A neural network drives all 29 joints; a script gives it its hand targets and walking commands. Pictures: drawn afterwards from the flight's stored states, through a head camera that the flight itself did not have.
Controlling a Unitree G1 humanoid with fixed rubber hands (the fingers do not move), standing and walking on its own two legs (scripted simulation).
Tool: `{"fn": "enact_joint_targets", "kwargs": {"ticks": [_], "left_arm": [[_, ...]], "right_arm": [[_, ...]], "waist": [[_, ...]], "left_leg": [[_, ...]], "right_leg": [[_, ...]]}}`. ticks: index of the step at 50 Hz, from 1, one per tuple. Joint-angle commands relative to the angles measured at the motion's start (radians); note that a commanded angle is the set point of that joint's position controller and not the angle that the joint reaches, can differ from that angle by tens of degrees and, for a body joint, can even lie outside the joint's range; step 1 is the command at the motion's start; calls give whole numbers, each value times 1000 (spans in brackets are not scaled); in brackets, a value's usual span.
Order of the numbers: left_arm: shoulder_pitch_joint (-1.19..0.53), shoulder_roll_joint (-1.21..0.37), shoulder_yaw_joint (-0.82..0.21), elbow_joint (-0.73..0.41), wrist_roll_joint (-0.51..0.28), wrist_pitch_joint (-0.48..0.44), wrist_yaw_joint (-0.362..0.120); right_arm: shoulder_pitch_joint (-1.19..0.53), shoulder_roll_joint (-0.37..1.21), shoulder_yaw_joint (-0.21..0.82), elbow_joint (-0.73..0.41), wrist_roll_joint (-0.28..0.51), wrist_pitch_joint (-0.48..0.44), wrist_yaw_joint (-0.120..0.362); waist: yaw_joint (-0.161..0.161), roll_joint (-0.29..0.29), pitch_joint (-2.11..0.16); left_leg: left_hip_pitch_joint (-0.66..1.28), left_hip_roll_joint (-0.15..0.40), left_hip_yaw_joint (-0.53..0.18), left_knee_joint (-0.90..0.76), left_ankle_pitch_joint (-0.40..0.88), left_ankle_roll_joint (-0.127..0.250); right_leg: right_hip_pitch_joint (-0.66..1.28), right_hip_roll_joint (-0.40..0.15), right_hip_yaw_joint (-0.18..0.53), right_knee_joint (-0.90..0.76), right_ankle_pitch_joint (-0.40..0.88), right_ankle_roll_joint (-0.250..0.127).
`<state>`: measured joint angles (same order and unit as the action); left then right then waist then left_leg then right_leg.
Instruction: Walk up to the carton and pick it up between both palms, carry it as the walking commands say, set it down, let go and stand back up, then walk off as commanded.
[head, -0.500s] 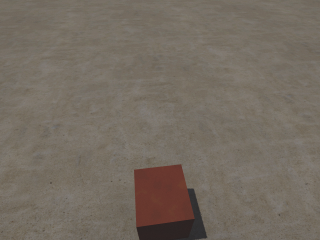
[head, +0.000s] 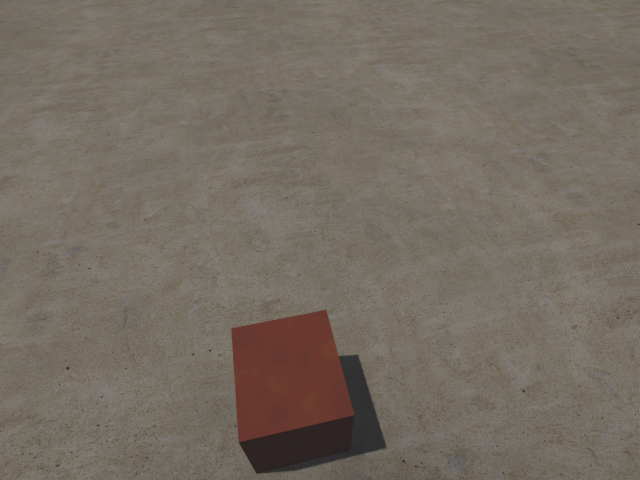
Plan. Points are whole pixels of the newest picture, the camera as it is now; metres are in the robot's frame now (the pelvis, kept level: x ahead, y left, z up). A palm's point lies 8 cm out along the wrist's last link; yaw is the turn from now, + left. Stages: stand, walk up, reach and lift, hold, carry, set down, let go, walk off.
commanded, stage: walk off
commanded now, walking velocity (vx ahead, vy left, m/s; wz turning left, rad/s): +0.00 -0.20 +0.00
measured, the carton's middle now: (291, 390) +0.48 +0.07 -0.62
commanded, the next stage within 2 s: none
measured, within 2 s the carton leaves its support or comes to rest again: neither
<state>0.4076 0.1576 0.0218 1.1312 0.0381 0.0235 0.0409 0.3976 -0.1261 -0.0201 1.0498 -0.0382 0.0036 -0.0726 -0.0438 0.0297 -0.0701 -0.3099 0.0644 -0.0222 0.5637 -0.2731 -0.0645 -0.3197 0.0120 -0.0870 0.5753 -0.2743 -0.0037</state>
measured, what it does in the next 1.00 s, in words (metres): steps to the right: left foot, then right foot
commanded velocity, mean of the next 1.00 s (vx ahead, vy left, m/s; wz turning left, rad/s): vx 0.00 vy -0.20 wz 0.00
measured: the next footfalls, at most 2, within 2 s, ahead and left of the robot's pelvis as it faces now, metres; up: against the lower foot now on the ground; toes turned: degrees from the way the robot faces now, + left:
left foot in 0.38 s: -0.01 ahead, +0.02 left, +0.00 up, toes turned +15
right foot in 0.72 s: +0.05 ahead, -0.36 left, +0.00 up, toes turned -2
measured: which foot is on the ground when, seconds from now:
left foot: down 0.00-0.02, up 0.04-0.36, down 0.38-0.72, up 0.74-1.00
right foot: down 0.00-0.38, up 0.40-0.70, down 0.72-1.00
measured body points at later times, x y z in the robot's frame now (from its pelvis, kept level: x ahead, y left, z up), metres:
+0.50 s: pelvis -0.03 -0.11 +0.01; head -0.03 -0.09 +0.45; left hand -0.05 +0.11 -0.16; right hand +0.00 -0.34 -0.14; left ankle -0.05 +0.01 -0.73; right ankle -0.02 -0.19 -0.66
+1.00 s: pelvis -0.04 -0.29 +0.00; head -0.02 -0.30 +0.45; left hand -0.01 -0.06 -0.15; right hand +0.03 -0.54 -0.15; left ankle -0.05 -0.21 -0.69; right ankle +0.01 -0.36 -0.73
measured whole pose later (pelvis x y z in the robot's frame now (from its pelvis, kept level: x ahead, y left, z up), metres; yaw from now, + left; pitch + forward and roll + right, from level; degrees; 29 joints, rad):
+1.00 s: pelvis -0.04 -0.29 +0.00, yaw +6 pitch +0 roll +0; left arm 0.24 0.15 0.02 0.99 0.04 0.03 0.04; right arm 0.25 -0.19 -0.08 0.97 -0.02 0.03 -0.06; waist 0.00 0.01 0.03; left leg -0.40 0.04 0.14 0.90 -0.47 0.04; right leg -0.30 0.01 -0.16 0.53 -0.23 -0.08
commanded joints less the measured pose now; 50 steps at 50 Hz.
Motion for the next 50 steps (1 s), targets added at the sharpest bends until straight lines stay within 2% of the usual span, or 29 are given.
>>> {"fn": "enact_joint_targets", "kwargs": {"ticks": [1, 2, 3, 6, 8, 11, 13, 16, 17, 18, 19, 20, 21, 22, 23, 24, 27, 30, 33, 35, 36, 37, 38, 40, 41, 42, 45, 48, 50], "left_arm": [[104, 76, 25, -40, 2, -15, -7], [141, 90, 31, -38, -2, -12, -5], [147, 124, 27, -60, -1, -4, -10], [59, 119, 22, -102, 7, 0, 7], [5, 116, 14, -116, 8, -1, 11], [-9, 132, 17, -110, 16, 3, 13], [15, 139, 13, -99, 13, -2, 24], [10, 136, 20, -103, 6, 17, 16], [13, 132, 19, -103, -3, 18, 17], [-3, 85, 6, -83, -4, 26, 13], [-99, 121, 20, -126, -10, 40, 8], [-103, 77, 13, -161, -37, 38, -7], [-158, 168, 51, -192, 4, 41, -1], [-149, 133, 50, -205, 14, 31, -19], [-83, 79, 48, -164, 14, 21, -36], [-112, 138, 67, -187, 17, 17, -33], [-91, 100, 77, -185, 0, 28, -65], [-172, 24, 46, -232, -14, 36, -78], [-169, 104, 66, -243, -11, 33, -77], [-66, 87, 73, -223, -11, 36, -69], [37, 118, 83, -180, -7, 24, -58], [108, 258, 106, -169, 6, 0, -54], [61, 340, 111, -191, -4, -6, -48], [-34, 222, 78, -193, 19, 2, -26], [-76, 227, 73, -211, 9, 9, -23], [-152, 174, 62, -227, 7, 4, -17], [-164, 152, 43, -214, 10, 1, 1], [-134, 137, 31, -179, 5, -9, -1], [-122, 170, 37, -161, 0, -2, 16]], "right_arm": [[50, -168, -38, -38, -2, 0, -10], [0, -90, -19, -65, 15, 3, -14], [-25, -46, -8, -65, 19, 17, -17], [-35, -41, -10, -68, 2, 32, -19], [-16, -46, -15, -59, 0, 26, -18], [-44, -44, -13, -74, 13, 23, -12], [-40, -28, -12, -79, 18, 22, -11], [-31, -86, -29, -64, 33, 36, -26], [46, -56, -17, -44, 40, 42, -28], [74, -83, -25, -39, 38, 37, -29], [195, -111, -40, -13, 19, 31, -30], [300, -220, -82, -17, 3, 22, -29], [170, -238, -88, -18, -6, 34, -46], [100, -164, -63, -27, -3, 23, -50], [-41, -174, -61, -67, 0, 14, -36], [-85, -198, -61, -77, -15, 9, -30], [-84, -208, -66, -89, -5, -13, -16], [-2, -183, -83, -45, -13, -14, 1], [47, -253, -112, -24, -15, 10, -5], [-22, -321, -138, -41, -16, 21, -3], [-7, -279, -132, -44, -17, 13, 6], [25, -163, -97, -67, -23, 18, 11], [-88, -100, -77, -109, 7, 39, 3], [-78, -79, -74, -104, 22, 41, -3], [-53, -68, -66, -92, 17, 32, 12], [-39, -84, -75, -79, 9, 29, 13], [-22, -107, -82, -83, -1, 32, 13], [-55, -98, -66, -118, 10, 26, 20], [-11, -74, -58, -102, 23, 20, 10]], "waist": [[53, -22, 166], [81, -226, 120], [106, -254, 115], [79, -80, 105], [63, -77, 113], [53, -119, 98], [47, -79, 45], [54, -154, 65], [32, -76, 21], [-11, -95, 82], [-82, -142, 121], [-139, 217, 33], [-90, 330, 144], [-15, 121, 192], [46, 71, 125], [65, 122, 161], [53, 96, 154], [6, 269, 165], [-16, 226, 173], [47, 217, 152], [96, 76, 84], [131, -339, 99], [161, -578, 76], [100, -302, 77], [76, -239, 55], [39, -245, 69], [30, -164, 62], [39, -187, 30], [22, -181, 54]], "left_leg": [[-239, 98, -74, -80, -54, 75], [-292, 26, 32, 124, -107, 47], [-288, -21, 128, 326, -295, 46], [-280, 37, 94, 597, -238, 77], [-254, 40, 102, 625, -200, 67], [-202, 8, 129, 407, -225, 76], [-126, -7, 124, 307, -234, 91], [-106, -26, 144, 174, -229, 111], [-31, -15, 147, 111, -200, 120], [59, 6, 134, -6, -115, 131], [362, 52, 127, -172, -17, 182], [606, 435, -278, -372, -182, 299], [221, 571, -414, -350, 122, 395], [62, 500, -292, -321, 215, 354], [45, 389, -143, -316, 113, 275], [-18, 354, -96, -329, 37, 213], [46, 279, 33, -283, 131, 193], [50, 266, 69, -275, 155, 158], [-2, 278, 42, -265, 174, 145], [-64, 265, 54, -191, 51, 101], [-111, 202, 111, -44, -8, 62], [-251, 63, 192, 223, -254, 26], [-267, 12, 129, 428, -395, 45], [-284, -6, 26, 638, -345, 89], [-262, 17, 49, 655, -296, 96], [-233, 40, 78, 645, -218, 82], [-203, 13, 121, 538, -201, 83], [-102, 7, 114, 330, -205, 111], [-9, 6, 107, 207, -171, 119]], "right_leg": [[124, -108, 106, -165, -11, 13], [183, -206, 238, -251, 63, -22], [84, -286, 340, -345, 106, -38], [13, -264, 233, -317, 173, -130], [-5, -245, 186, -302, 232, -211], [74, -194, 151, -232, 320, -221], [99, -245, 213, -243, 348, -228], [162, -241, 259, -286, 388, -127], [149, -242, 250, -313, 304, -113], [51, -213, 209, -315, 237, -81], [-259, -144, 139, -311, 172, 86], [-493, -14, 12, 184, -175, 222], [-443, -30, 57, 518, -293, 151], [-326, -57, 211, 654, -177, 96], [-285, -15, 154, 654, -106, 67], [-276, -35, 161, 635, -59, 54], [-267, -3, 91, 554, -18, 98], [-186, -67, 35, 282, -29, 108], [-26, -49, -43, 107, -81, 96], [130, -76, -20, -93, -7, 65], [262, -74, -6, -176, 19, 59], [278, -273, 228, -376, -80, 43], [104, -352, 325, -365, 101, -79], [92, -297, 221, -288, 134, -134], [69, -282, 193, -285, 107, -130], [62, -244, 170, -274, 131, -141], [86, -257, 189, -244, 251, -184], [112, -273, 190, -221, 400, -202], [66, -268, 201, -226, 331, -200]]}}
